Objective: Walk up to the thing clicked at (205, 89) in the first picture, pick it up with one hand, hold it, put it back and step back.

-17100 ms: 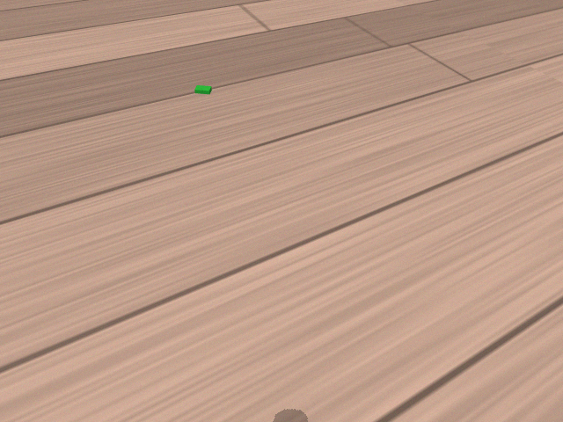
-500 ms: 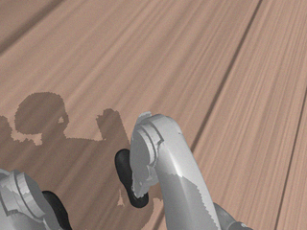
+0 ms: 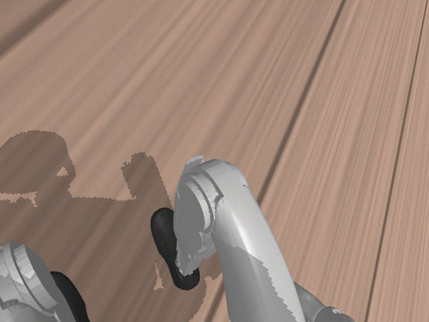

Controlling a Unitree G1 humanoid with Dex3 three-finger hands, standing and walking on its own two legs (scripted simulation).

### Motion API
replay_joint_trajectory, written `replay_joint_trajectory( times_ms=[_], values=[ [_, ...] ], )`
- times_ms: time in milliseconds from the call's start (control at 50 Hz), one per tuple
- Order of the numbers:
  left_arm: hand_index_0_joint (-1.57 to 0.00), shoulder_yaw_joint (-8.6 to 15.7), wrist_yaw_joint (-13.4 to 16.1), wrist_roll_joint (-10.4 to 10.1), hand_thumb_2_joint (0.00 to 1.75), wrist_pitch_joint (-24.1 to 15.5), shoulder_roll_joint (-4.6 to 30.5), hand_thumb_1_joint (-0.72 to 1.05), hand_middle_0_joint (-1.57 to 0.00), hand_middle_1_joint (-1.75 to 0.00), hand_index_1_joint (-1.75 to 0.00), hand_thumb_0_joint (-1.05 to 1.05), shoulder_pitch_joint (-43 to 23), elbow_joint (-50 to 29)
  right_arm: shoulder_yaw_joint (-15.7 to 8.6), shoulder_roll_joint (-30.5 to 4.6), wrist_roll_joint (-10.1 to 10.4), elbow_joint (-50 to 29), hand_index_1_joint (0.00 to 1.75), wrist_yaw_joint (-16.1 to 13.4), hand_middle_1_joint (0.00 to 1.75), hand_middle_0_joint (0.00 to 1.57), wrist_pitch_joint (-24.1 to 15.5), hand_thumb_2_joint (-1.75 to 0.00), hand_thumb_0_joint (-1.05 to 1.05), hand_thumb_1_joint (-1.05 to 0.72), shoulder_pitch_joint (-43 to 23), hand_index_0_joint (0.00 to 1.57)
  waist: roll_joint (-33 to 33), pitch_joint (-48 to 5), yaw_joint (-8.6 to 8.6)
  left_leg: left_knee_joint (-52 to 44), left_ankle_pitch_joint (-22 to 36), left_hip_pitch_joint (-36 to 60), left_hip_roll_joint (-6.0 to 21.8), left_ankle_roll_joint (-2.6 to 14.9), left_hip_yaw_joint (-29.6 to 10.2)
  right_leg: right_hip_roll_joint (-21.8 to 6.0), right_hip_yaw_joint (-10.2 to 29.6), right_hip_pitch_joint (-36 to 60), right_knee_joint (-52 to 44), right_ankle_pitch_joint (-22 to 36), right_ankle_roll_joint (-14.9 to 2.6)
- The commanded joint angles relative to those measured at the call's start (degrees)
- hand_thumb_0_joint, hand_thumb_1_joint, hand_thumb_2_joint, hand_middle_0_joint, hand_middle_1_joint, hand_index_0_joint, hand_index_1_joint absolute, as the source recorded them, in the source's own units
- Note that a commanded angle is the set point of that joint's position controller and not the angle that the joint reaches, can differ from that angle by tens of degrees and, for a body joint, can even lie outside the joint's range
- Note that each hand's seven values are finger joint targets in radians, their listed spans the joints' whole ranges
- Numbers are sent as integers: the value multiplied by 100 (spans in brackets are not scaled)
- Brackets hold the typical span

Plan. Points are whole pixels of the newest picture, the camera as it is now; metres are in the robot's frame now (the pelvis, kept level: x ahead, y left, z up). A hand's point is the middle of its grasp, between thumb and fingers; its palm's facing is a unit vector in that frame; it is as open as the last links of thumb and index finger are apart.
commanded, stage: rest palm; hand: left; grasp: from above
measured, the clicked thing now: out of the picture +0.48 +0.29 -0.29
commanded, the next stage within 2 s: close in 0.30 s
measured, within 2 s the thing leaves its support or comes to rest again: neither
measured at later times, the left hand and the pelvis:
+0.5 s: hand out of the picture +0.46 +0.28 -0.26, palm faces -0.47 -0.13 -0.87, open 13.9 cm; pelvis +0.00 +0.00 +0.00, yaw -1 degrees
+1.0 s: hand out of the picture +0.46 +0.29 -0.26, palm faces -0.47 -0.13 -0.87, open 12.0 cm; pelvis +0.00 +0.00 +0.00, yaw -1 degrees
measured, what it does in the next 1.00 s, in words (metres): stands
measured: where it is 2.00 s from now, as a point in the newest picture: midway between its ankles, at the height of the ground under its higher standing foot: (133, 294)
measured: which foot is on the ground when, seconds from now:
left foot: down 0.00-1.00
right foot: down 0.00-1.00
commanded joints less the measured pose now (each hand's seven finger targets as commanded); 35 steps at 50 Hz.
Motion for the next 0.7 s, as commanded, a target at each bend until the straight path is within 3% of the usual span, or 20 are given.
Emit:
replay_joint_trajectory(
  times_ms=[0, 80, 160, 220, 300, 360, 420, 500, 520, 580, 640, 660, 680],
  values=[
    [-7, 93, 308, -94, 99, 11, 1152, -54, -10, -92, -95, 0, -1626, -782, -511, -1923, 32, 46, 30, -29, 30, 20, -43, -90, 0, -90, 1042, 20, 3165, -3622, -276, -1539, 1374, 2854, -78, -175, 364, 419, -368, 2069, -1103, 1588, -192],
    [-6, 21, 310, -120, 100, 80, 946, -55, -9, -93, -96, 0, -1470, -620, -503, -1927, 5, 36, 30, 29, 30, 20, -112, -90, 0, -90, 967, 20, 3208, -3515, -346, -1525, 1578, 2998, -43, -221, 297, 424, -425, 2000, -1028, 1725, -179],
    [-6, 130, 327, -167, 99, 118, 1126, -53, -9, -95, -97, 0, -1513, -622, -488, -1957, 23, 81, 30, 50, 30, 20, -98, -91, 0, -90, 1034, 20, 3267, -3689, -317, -1549, 1729, 2994, -39, -229, 284, 440, -436, 2172, -1031, 1846, -195],
    [-6, 0, 262, -220, 99, 136, 946, -53, -8, -96, -98, 0, -1359, -372, -434, -1946, 5, 9, 30, 73, 30, 20, -135, -91, 0, -90, 963, 20, 3053, -3348, -406, -1514, 1488, 2792, -55, -196, 288, 432, -439, 2089, -1043, 1683, -176],
    [-8, 110, 242, -276, 98, 67, 1259, -51, -9, -98, -99, 0, -1528, -780, -430, -1989, 45, 48, 30, 54, 30, 20, -127, -91, 0, -90, 1030, 20, 3293, -3817, -314, -1500, 1802, 3051, -35, -213, 307, 460, -417, 2384, -1066, 1916, -187],
    [-8, -101, 216, -306, 96, 49, 895, -49, -9, -99, -99, 0, -1314, -439, -386, -1935, 16, -5, 30, 73, 30, 20, -134, -91, 0, -90, 967, 20, 3012, -3429, -405, -1481, 1504, 2791, -44, -188, 305, 477, -451, 2247, -1111, 1723, -169],
    [-13, -17, 261, -313, 96, -17, 1216, -44, -14, -95, -97, 0, -1579, -724, -386, -2002, 48, 38, 30, 33, 30, 20, -139, -90, 0, -90, 983, 20, 3231, -3702, -344, -1496, 1595, 2936, -31, -203, 290, 478, -425, 2338, -1123, 1799, -183],
    [-20, -246, 272, -323, 92, 31, 840, -34, -20, -94, -94, 0, -1172, -174, -320, -1944, 25, -1, 30, 31, 30, 20, -131, -90, 0, -89, 906, 20, 2792, -3156, -461, -1441, 1351, 2540, -43, -154, 331, 522, -450, 2229, -1203, 1633, -156],
    [-20, -191, 313, -375, 93, -11, 1016, -34, -20, -92, -93, 0, -1504, -538, -339, -1995, 47, 48, 30, 8, 30, 20, -142, -90, 0, -89, 944, 20, 2863, -3349, -404, -1492, 1352, 2589, -40, -174, 274, 499, -483, 2184, -1214, 1562, -163],
    [-22, -35, 373, -296, 84, -10, 1309, -31, -21, -88, -88, 0, -1646, -734, -326, -2034, 37, 20, 30, -22, 30, 20, -143, -90, 0, -89, 952, 20, 3145, -3643, -326, -1553, 1540, 2934, -7, -210, 225, 491, -469, 2302, -1164, 1723, -179],
    [-24, -252, 323, -305, 82, 59, 916, -29, -23, -86, -85, 0, -1291, -366, -265, -2007, 11, -53, 30, 27, 30, 20, -205, -90, 0, -89, 829, 20, 2923, -3272, -444, -1493, 1476, 2828, -5, -211, 205, 483, -512, 2179, -1082, 1719, -138],
    [-24, -296, 320, -335, 82, 77, 905, -28, -24, -85, -84, 0, -1296, -284, -266, -2041, 22, -57, 30, 16, 30, 20, -233, -90, 0, -89, 822, 20, 2818, -3069, -507, -1499, 1309, 2674, -17, -195, 202, 483, -521, 2064, -1128, 1577, -133],
    [-27, -195, 337, -370, 79, 54, 1141, -25, -26, -84, -83, 0, -1488, -540, -268, -2061, 22, -36, 30, 10, 30, 20, -220, -90, 0, -89, 888, 20, 2984, -3214, -482, -1541, 1340, 2718, -8, -197, 234, 493, -491, 2190, -1232, 1594, -141]
  ],
)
